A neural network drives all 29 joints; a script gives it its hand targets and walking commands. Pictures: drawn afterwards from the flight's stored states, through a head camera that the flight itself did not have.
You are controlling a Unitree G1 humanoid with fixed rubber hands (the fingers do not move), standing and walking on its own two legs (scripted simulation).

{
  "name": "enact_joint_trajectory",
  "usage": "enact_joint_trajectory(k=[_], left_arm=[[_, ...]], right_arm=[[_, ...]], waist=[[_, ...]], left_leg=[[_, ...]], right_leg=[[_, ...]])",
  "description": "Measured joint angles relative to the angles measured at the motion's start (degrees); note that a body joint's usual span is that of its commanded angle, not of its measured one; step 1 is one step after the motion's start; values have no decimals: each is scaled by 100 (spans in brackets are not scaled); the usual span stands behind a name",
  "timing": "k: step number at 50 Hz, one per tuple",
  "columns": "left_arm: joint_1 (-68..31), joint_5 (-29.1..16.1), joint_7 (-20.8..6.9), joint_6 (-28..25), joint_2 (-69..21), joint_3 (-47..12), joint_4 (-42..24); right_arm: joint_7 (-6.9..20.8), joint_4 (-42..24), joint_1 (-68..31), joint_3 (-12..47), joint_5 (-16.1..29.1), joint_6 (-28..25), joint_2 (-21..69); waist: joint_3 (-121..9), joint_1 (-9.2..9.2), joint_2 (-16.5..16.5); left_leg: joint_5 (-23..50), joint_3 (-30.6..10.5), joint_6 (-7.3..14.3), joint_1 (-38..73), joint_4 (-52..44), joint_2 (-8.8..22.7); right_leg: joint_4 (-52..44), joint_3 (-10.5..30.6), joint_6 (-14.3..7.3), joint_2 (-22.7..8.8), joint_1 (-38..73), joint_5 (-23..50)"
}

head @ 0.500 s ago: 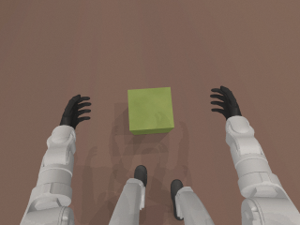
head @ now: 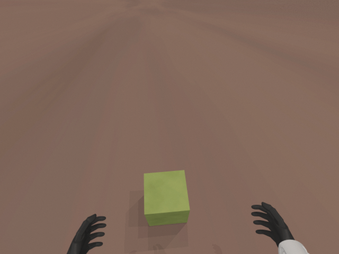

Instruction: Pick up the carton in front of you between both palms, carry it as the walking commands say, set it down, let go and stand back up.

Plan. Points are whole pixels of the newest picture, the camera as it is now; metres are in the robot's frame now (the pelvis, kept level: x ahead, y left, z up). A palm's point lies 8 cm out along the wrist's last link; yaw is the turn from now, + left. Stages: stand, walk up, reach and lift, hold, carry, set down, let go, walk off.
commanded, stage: let go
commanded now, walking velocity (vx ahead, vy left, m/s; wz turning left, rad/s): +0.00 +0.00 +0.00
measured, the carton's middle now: (166, 198) +0.45 +0.05 -0.65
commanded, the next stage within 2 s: stand in 0.46 s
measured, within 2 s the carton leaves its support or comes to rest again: neither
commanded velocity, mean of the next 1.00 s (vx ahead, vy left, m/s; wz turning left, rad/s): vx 0.00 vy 0.00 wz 0.00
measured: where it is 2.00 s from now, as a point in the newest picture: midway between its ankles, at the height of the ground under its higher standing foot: outside the picture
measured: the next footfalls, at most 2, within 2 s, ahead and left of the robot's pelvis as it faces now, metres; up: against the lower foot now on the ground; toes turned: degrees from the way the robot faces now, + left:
none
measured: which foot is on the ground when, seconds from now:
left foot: down 0.00-1.00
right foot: down 0.00-1.00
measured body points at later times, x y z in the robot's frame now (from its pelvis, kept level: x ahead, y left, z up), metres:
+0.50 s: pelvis +0.02 +0.00 +0.00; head +0.02 +0.01 +0.45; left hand +0.18 +0.25 -0.08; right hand +0.18 -0.24 -0.08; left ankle +0.03 +0.11 -0.74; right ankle -0.05 -0.11 -0.74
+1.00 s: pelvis +0.04 +0.01 +0.00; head +0.05 +0.03 +0.45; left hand +0.18 +0.30 -0.11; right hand +0.17 -0.29 -0.09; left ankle +0.03 +0.11 -0.74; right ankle -0.05 -0.11 -0.74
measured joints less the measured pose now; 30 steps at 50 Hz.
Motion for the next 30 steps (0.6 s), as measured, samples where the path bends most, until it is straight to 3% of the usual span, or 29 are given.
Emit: enact_joint_trajectory(k=[8, 20, 23, 30], left_arm=[[71, 80, -17, 378, 25, -30, -65], [52, 130, 39, 658, 27, -57, -126], [43, 154, 191, 876, 69, -96, -193], [20, 232, 423, 255, 489, 23, 644]], right_arm=[[100, -211, 323, 102, 4, 340, -42], [86, -263, 258, 133, 2, 549, -55], [-29, -168, 338, 164, 53, 454, -77], [-258, 920, 201, 169, -200, 118, -436]], waist=[[173, -85, -101], [250, -69, -52], [160, -51, -20], [-317, -39, -64]], left_leg=[[-94, 1, -27, 788, -117, -6], [-211, 31, 7, 1012, -60, -24], [-279, 6, 25, 907, 76, -43], [-550, 22, 31, 341, 548, 30]], right_leg=[[-147, 9, -46, -10, 800, -74], [-187, 39, -10, -32, 1064, -129], [-97, 7, 1, -43, 992, -186], [174, 18, 5, 41, 511, -342]])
